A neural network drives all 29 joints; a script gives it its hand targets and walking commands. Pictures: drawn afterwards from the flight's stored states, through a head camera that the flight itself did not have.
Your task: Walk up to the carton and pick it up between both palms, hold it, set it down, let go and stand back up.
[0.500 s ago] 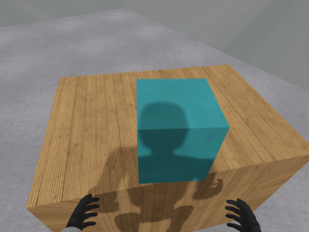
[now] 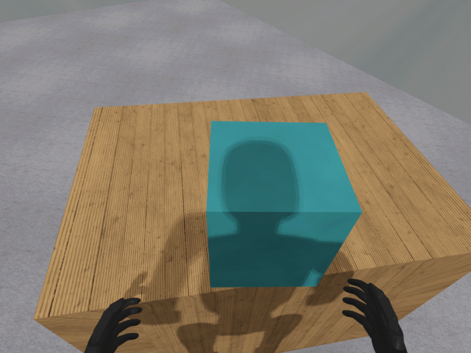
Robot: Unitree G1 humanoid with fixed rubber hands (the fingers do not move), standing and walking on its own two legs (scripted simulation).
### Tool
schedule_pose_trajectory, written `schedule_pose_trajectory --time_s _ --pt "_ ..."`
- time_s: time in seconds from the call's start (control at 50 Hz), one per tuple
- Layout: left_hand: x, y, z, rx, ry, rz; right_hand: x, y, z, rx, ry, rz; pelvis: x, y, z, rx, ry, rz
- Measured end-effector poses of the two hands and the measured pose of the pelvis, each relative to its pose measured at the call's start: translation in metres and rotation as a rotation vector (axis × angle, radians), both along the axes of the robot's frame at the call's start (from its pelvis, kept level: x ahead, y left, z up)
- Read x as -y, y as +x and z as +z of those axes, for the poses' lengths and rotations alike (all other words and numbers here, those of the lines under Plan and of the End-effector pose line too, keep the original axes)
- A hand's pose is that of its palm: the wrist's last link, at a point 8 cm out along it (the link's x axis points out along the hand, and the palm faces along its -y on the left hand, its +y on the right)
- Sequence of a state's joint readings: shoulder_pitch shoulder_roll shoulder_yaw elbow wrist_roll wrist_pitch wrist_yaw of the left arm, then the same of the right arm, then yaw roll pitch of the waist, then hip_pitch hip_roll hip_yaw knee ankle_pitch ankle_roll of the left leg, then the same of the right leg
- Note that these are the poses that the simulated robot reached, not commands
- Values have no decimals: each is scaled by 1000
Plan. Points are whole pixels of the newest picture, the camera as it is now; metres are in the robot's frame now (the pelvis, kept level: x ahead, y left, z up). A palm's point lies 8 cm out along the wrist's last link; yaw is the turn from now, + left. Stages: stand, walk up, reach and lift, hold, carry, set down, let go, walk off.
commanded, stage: reach and lift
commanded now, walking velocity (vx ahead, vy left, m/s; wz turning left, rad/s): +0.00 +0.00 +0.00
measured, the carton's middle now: (266, 207) +0.37 -0.02 +0.04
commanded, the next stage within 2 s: none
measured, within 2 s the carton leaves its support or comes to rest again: neither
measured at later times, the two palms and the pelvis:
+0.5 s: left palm (100, 271) +0.22 +0.24 +0.05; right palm (382, 287) +0.23 -0.19 +0.06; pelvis -0.01 +0.00 +0.00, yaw +0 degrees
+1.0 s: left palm (104, 204) +0.29 +0.23 +0.13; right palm (388, 218) +0.30 -0.19 +0.13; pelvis -0.02 +0.01 +0.00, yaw +0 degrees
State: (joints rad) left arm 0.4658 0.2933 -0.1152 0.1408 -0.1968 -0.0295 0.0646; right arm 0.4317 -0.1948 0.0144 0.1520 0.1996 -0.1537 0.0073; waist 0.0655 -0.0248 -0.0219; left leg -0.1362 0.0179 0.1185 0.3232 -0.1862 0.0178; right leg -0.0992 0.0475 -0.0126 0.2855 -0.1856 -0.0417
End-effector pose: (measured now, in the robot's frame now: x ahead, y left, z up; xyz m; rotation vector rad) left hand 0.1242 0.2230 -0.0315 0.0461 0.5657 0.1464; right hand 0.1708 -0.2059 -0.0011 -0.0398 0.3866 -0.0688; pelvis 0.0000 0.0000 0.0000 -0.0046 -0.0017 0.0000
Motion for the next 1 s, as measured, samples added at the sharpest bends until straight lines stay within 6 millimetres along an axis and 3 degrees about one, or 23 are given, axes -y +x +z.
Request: schedule_pose_trajectory --time_s 0.1,0.2,0.24,0.32,0.46,0.68,0.86,1.0 --pt "-2 7 13 81 0 21 -3 15 10 52 21 13 2 -2 0 0 1 9" --pt "-9 51 68 339 18 27 -9 33 26 110 46 26 3 -3 0 5 1 21" --pt "-9 67 80 367 23 3 -9 39 32 129 55 11 3 -4 0 10 0 22" --pt "-5 85 80 299 20 -44 -6 41 40 147 64 -40 0 -3 1 34 -3 16" --pt "-9 91 76 270 -8 -21 -9 46 52 146 32 -22 -2 -7 2 42 -2 3" --pt "-11 126 116 314 -10 -26 -19 108 92 189 49 23 -8 -5 3 9 -5 10" --pt "-13 148 145 320 2 -59 -15 113 106 197 50 2 -12 -4 3 34 -9 6" --pt "-8 165 158 314 -18 -60 -14 131 132 227 44 20 -11 -16 3 26 -8 0"
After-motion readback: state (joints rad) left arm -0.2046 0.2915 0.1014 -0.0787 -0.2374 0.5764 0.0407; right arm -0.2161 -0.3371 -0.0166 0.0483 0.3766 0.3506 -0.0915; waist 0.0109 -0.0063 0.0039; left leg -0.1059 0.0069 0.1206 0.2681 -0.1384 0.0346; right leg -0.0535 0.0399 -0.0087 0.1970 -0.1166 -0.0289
